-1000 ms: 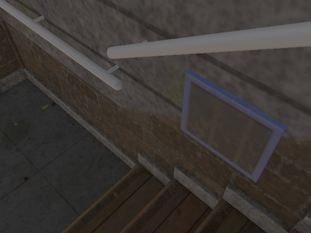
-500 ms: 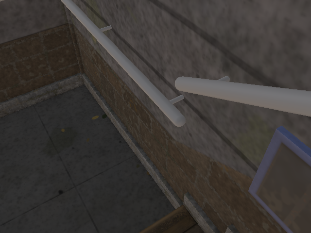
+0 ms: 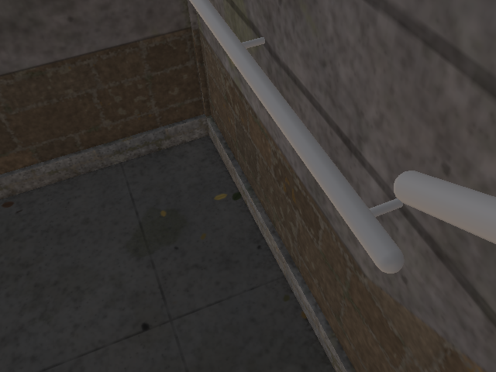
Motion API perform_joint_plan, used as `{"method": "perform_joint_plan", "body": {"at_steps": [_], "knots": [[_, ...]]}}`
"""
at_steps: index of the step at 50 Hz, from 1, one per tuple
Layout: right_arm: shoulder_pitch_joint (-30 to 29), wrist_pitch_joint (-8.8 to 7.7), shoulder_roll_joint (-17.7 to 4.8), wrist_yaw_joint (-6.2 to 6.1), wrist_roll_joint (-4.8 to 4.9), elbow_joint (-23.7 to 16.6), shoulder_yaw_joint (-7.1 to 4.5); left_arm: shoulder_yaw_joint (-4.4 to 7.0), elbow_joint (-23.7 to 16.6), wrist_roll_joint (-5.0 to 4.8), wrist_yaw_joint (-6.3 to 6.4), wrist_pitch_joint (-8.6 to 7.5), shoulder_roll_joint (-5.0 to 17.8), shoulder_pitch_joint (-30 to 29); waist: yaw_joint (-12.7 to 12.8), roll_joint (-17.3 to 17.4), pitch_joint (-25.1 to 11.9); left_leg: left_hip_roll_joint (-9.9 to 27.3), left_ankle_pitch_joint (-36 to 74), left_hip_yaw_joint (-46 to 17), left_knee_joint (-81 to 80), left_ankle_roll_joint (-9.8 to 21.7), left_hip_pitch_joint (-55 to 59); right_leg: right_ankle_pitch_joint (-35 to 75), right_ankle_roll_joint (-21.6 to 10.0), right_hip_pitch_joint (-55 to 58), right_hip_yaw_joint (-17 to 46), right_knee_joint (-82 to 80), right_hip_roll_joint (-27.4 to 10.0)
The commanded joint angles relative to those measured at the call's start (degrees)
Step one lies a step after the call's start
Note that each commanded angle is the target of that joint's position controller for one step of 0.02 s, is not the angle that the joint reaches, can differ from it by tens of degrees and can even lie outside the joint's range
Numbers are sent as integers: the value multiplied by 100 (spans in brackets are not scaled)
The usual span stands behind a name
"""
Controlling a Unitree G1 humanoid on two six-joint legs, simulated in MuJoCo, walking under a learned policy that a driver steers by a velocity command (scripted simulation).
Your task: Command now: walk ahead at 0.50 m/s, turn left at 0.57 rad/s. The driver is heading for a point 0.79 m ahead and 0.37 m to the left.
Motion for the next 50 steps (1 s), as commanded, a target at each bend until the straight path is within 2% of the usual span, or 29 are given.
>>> {"method": "perform_joint_plan", "body": {"at_steps": [1,2,3,5,8,10,12,14,16,18,20,21,22,23,25,26,27,28,31,32,33,35,38,42,43,44,47,49,50], "knots": [[340,8,-515,23,95,-439,-176,385,-248,-69,115,-210,1059,438,11,-820,105,558,2033,-1077,1150,497,-467,-205,-115,1219,764,-2005,-276],[567,88,-325,45,-107,-372,-107,501,-163,7,29,-285,1207,812,212,-1937,-233,145,703,-413,2589,232,-1981,-1217,-629,2594,2107,-2230,-1113],[355,151,-408,22,-240,-480,-155,513,-60,13,19,-281,1128,1169,405,-2130,-281,47,-896,-216,3203,171,-3003,-2053,-834,3100,2798,-2420,-1618],[-772,193,-774,122,-411,-803,-251,563,-247,82,52,-272,1098,946,618,-765,169,616,-64,184,2740,-68,-3828,-2707,-885,2583,2200,-2177,-1763],[-1096,385,-522,364,-370,-924,-168,484,-238,160,245,-224,912,766,556,-754,-10,940,1385,582,3439,-170,-3142,-1481,-910,1880,1102,-1992,-1582],[-1202,362,-708,475,-391,-1120,-238,357,-126,-45,353,-501,401,648,365,-685,53,1009,3504,274,2049,-171,-3090,-2030,-251,1513,64,-1142,-1022],[-1252,189,-717,589,-401,-1282,-246,469,-178,-10,379,-600,689,967,389,-758,-75,660,4614,811,1306,-187,-2470,-2621,-43,916,-387,-923,-782],[-1230,88,-388,572,-89,-1283,-101,483,-184,-46,317,-533,630,471,206,-957,-152,548,5650,1011,352,-237,-1083,-3140,19,-1,-915,-530,-544],[-1091,89,-337,442,-64,-1222,-54,443,-40,-52,302,-411,461,457,147,-951,104,621,5881,1027,177,-203,-470,-3266,-7,-532,-1146,60,-566],[-466,109,-532,380,-241,-1056,-84,335,79,39,288,-303,357,476,-119,-695,438,903,5889,986,-918,-67,-464,-2901,-182,-231,-1420,1122,-536],[295,36,-655,410,-325,-520,-165,402,215,23,123,-155,464,740,-387,217,307,1169,5176,803,-1798,344,702,-2966,-509,-451,-1687,3094,-182],[1348,-1,-846,447,-196,-219,-225,454,124,196,-13,-85,567,508,-1104,654,-157,1183,4966,665,-434,484,1752,-4012,-575,-1459,-1632,5508,276],[1277,-104,-1099,432,-214,-109,-131,367,-423,173,-83,-68,272,945,-193,2022,-164,1253,6806,279,566,83,1722,-3669,-721,-2484,-1193,6121,303],[1326,-194,-800,344,76,-85,-84,371,-275,193,-43,-39,432,1307,-49,2504,-309,1515,6534,-360,620,193,2065,-3005,-825,-3442,-719,6172,-32],[603,-221,-912,187,252,-390,-165,426,-88,480,-107,-11,832,1524,211,1245,-932,1823,4106,-1818,105,614,1284,-2037,-557,-3371,-179,5716,-286],[684,-311,-719,130,270,-411,-84,388,-105,547,-121,4,775,1309,321,995,-625,2094,5489,-2412,119,788,493,-1666,-297,-3159,56,4980,-476],[418,-361,-1125,8,110,-478,-233,299,-380,442,-109,99,635,961,340,1008,-994,2668,4208,-3674,-589,1216,253,-1705,19,-3057,244,4264,-369],[367,-375,-927,-10,43,-383,-193,342,-304,354,-67,194,848,423,242,262,-597,2530,2564,-4016,-978,1241,-240,-1641,243,-2731,476,3726,-388],[443,-325,-827,-87,-82,-159,-177,333,-66,325,-70,340,875,288,225,471,-21,1956,2268,-3234,-979,907,-262,-751,191,-2489,480,2797,-287],[676,-272,-657,-64,-6,-49,-134,310,-81,235,-26,310,759,258,140,456,196,1742,2555,-2892,-881,914,-411,-536,172,-2477,342,2650,-281],[807,-290,-415,-117,58,250,-48,387,-169,216,-82,241,946,-145,134,-160,353,1231,2506,-2282,-208,866,-277,275,118,-2449,626,1698,-269],[1085,-234,-230,-152,152,355,-25,183,-262,288,-242,98,447,-590,-203,-98,74,470,2375,-1372,-147,754,-916,1700,-75,-1310,-192,435,217],[889,-139,-124,-5,143,312,-1,75,-271,225,-319,44,173,-682,-248,413,-138,473,2547,-1747,202,826,-790,2029,-280,-828,-266,197,383],[1608,-343,-314,-12,-119,704,34,117,-733,238,-296,-73,630,-1437,-723,384,564,621,2156,-2457,514,1107,125,1438,-229,-1890,78,-340,303],[1468,-363,-243,-18,-76,747,73,68,-774,190,-311,-132,483,-1410,-691,269,618,576,2064,-2476,682,1106,209,1456,-231,-1780,113,-765,269],[1229,-373,-251,37,-135,706,52,38,-842,73,-256,-245,438,-1154,-583,-49,531,512,1863,-2431,753,1048,-81,1773,-209,-905,195,-1385,220],[1122,-359,-274,-11,-207,924,55,98,-547,-186,-195,-209,560,-40,-91,124,603,212,1776,-2145,1789,924,-688,2367,-283,987,373,-2568,-20],[986,-242,-525,41,-111,944,-51,236,-74,-177,-108,-164,802,1189,443,-241,109,-60,1793,-1411,3508,801,-963,2849,-254,2524,199,-3038,-209],[1038,-255,-369,106,-134,984,-27,316,181,-92,-117,-102,1059,1873,610,-749,-133,-243,320,-921,4647,698,-2032,2712,-259,3802,229,-2283,-334]]}}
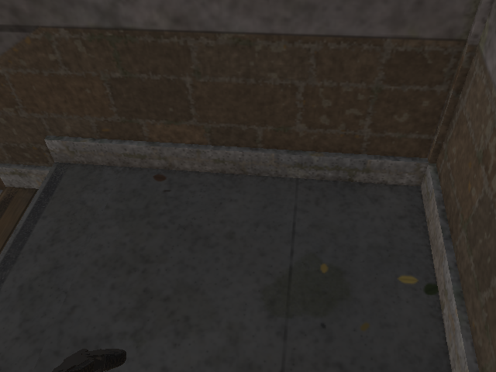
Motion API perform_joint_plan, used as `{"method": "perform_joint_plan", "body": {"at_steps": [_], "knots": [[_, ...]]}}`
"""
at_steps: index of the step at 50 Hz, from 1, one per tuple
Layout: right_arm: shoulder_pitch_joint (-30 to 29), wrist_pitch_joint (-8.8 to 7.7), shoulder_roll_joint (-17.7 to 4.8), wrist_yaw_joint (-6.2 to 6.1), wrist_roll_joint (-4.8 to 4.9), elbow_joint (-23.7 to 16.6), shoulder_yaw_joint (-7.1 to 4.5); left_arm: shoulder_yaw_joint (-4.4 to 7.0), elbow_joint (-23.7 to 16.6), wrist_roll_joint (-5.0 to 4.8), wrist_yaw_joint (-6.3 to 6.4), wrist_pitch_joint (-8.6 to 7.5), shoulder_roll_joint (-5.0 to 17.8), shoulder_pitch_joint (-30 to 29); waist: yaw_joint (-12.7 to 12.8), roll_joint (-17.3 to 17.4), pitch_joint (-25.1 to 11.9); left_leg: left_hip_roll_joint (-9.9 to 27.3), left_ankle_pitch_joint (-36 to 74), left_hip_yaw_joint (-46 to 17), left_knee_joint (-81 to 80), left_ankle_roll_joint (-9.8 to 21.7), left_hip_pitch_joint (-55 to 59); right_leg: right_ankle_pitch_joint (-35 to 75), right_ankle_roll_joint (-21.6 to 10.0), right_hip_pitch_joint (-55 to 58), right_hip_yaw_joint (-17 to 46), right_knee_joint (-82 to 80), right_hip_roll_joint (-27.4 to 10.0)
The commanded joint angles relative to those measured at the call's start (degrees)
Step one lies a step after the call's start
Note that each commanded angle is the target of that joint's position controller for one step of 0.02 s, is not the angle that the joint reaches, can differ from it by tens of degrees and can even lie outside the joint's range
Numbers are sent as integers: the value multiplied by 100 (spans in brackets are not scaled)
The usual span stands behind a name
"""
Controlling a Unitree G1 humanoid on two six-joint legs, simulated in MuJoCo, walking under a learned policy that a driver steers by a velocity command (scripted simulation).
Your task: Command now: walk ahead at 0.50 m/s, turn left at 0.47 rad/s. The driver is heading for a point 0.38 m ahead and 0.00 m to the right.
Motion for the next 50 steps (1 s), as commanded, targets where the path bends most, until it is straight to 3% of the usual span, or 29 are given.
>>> {"method": "perform_joint_plan", "body": {"at_steps": [1,2,3,4,5,6,7,8,10,12,15,19,22,23,24,25,26,27,29,30,31,33,35,38,40,41,43,45,50], "knots": [[311,-15,-244,70,252,-47,-133,358,803,159,-22,112,1047,2980,1036,-1042,-502,536,192,-60,3127,-235,-3838,2857,-205,4601,412,2225,-1256],[828,74,-414,-80,360,-47,-150,340,853,158,-112,143,937,3364,958,-1456,-1349,743,23,319,4613,-312,-4703,2451,-846,5388,1526,2785,-1997],[689,118,-606,-157,92,-68,-129,350,773,54,-67,178,919,3145,977,-1169,-1351,1109,577,569,4827,-355,-5204,-69,-1188,4913,2209,2245,-2165],[-325,164,-677,-87,-137,-349,-107,396,633,112,89,184,943,2632,1023,-1131,-805,1323,1510,807,4348,-355,-5884,-3959,-1616,3994,2944,972,-2286],[-1035,208,-687,-22,-294,-492,-140,276,574,101,147,200,506,2362,992,-107,-51,1509,2150,791,4003,-333,-5729,-4683,-1397,2713,2903,411,-1952],[-1317,202,-436,81,-287,-573,-115,211,709,214,155,98,500,2456,938,-96,324,1517,2157,653,3810,-307,-5508,-4068,-1438,1828,3008,420,-1948],[-1836,176,-238,21,-245,-803,-64,90,856,88,206,-38,288,2181,699,513,989,1736,3090,153,2621,-410,-5286,-2429,-1103,785,2152,491,-1638],[-1936,224,0,30,-100,-858,9,30,987,73,229,-116,163,2148,517,481,1057,1759,3314,254,1693,-634,-4682,-1705,-1057,6,1554,435,-1355],[-2003,201,221,92,-203,-972,119,64,1013,55,134,-217,355,2208,375,45,537,1849,3874,836,550,-925,-4042,-129,-1054,12,1113,287,-1166],[-2328,149,182,177,-183,-1090,146,7,1066,-32,88,-171,223,2496,526,-429,227,1970,4347,1269,-34,-919,-3881,970,-956,410,725,224,-1033],[-3611,126,228,274,-72,-1468,248,-178,1178,-207,87,-60,-155,3251,1013,-181,723,1902,5229,1804,-1425,-835,-3733,1460,-620,666,236,-6,-717],[-3729,144,316,228,130,-1479,373,-212,1590,-41,53,-14,-73,3985,1121,-462,600,1553,5128,2016,-2351,-670,-3141,2813,-104,1561,-29,426,-688],[-3017,77,62,118,71,-1249,326,-129,1588,-75,67,12,334,3784,650,-534,331,1213,4834,2025,-2947,-618,-978,3432,-94,682,-40,1682,-760],[-2376,54,-203,89,20,-1068,229,-132,1455,-122,56,-24,341,3427,184,-767,23,1474,5584,1796,-3841,-460,-354,3215,-74,636,72,2532,-654],[-1643,-9,-434,39,-79,-797,143,-115,1412,-195,55,-65,333,3298,-125,-515,-148,2086,6741,1306,-4234,-244,944,1728,0,-269,42,3480,-621],[-1084,6,-726,1,9,-590,69,-116,1171,-239,67,-60,-27,3400,-58,1099,-1034,3779,10878,17,-3263,561,2983,-5561,229,-1982,-437,5829,139],[-732,52,-471,54,265,-692,66,-94,1181,-435,135,18,-11,3973,9,954,-2134,4697,12244,-779,-2888,1193,3695,-6616,139,-2519,-56,6720,169],[-1147,64,-262,46,357,-749,82,-20,1082,-292,118,40,229,3513,108,367,-1579,4295,10904,-435,-3580,1087,2537,-5926,24,-2383,95,6251,47],[-2341,-29,171,-39,216,-865,170,-34,997,16,132,144,-121,2899,759,76,-58,3523,8743,271,-4426,514,169,-5134,97,-1803,52,4814,-241],[-2596,-37,188,-87,199,-940,174,-75,1022,190,95,257,-282,2857,963,168,73,3293,8364,558,-4685,384,-704,-4875,150,-1182,-88,4380,-211],[-2625,-21,119,-77,157,-940,153,-132,1119,222,66,344,-510,3033,1084,229,38,3092,8421,914,-4804,319,-1376,-4568,184,-467,-314,3975,-108],[-2471,-24,-86,-17,131,-862,61,-201,1176,52,60,373,-591,3023,1069,592,-184,2820,7956,1248,-4834,154,-1726,-3910,168,241,-569,3038,1],[-2290,9,-169,1,142,-771,25,-202,1176,16,76,388,-401,2697,1041,730,-395,2754,6634,1173,-4859,13,-1935,-3107,78,746,-595,2706,-8],[-2269,152,-116,-14,302,-727,20,-204,1254,272,79,437,-154,2407,1171,670,-16,2520,4045,1016,-4757,-361,-2585,-2541,50,1411,-658,1895,-16],[-1810,198,14,-30,174,-650,50,-127,1199,331,149,332,355,2269,961,78,509,2216,3078,1126,-4177,-682,-2660,-2370,32,1242,260,960,-818],[-1056,251,195,-30,221,-526,71,-99,1142,224,203,321,636,1858,484,-784,511,1925,3022,1294,-4130,-709,-1976,-2561,-291,492,842,669,-1360],[-1019,385,-72,-77,223,-335,29,-164,1119,164,185,334,323,1554,530,-550,671,2030,3544,1231,-4214,-732,-1098,-3058,-279,-185,701,509,-1006],[-1088,359,-194,-53,228,-283,-6,-175,1145,125,159,312,330,1520,574,-369,461,2146,3952,1152,-4369,-767,-881,-2521,-158,178,396,608,-753],[-1135,315,-161,-73,255,-134,44,-186,1301,42,157,315,269,1551,652,-62,280,2271,4271,1151,-4619,-837,-749,-1787,-106,809,156,816,-628]]}}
